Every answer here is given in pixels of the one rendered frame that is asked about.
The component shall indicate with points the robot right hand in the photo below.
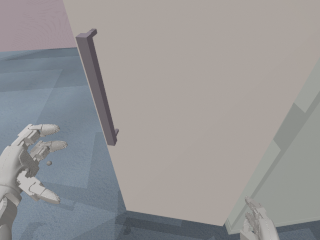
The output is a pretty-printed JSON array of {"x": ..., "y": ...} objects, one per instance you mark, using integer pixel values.
[{"x": 263, "y": 227}]

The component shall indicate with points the fridge door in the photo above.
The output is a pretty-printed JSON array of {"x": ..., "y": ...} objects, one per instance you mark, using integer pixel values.
[{"x": 197, "y": 89}]

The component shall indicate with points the handle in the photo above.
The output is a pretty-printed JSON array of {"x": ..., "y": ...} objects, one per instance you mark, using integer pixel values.
[{"x": 90, "y": 61}]

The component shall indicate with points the robot left forearm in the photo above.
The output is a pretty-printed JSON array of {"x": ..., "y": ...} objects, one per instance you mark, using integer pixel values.
[{"x": 9, "y": 201}]

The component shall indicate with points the robot left hand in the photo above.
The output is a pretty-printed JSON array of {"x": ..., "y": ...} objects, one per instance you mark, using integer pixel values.
[{"x": 15, "y": 159}]

